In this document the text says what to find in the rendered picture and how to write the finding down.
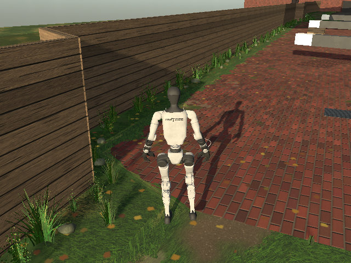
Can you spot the robot head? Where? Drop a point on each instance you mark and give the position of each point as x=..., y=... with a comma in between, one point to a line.
x=173, y=94

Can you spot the robot right upper arm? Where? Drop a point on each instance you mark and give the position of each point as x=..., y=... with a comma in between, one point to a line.
x=194, y=123

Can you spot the right robot forearm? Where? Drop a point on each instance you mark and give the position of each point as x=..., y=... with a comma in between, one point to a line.
x=203, y=144

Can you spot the left robot thigh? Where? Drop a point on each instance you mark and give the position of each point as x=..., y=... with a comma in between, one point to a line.
x=162, y=162

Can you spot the robot right hand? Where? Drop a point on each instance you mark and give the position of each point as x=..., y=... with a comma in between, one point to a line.
x=202, y=154

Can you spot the robot left hand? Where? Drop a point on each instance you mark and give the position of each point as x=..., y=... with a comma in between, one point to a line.
x=149, y=154

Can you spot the left robot forearm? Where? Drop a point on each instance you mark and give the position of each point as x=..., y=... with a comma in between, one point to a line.
x=148, y=144

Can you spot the robot left upper arm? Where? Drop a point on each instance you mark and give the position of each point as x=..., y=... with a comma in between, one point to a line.
x=154, y=125

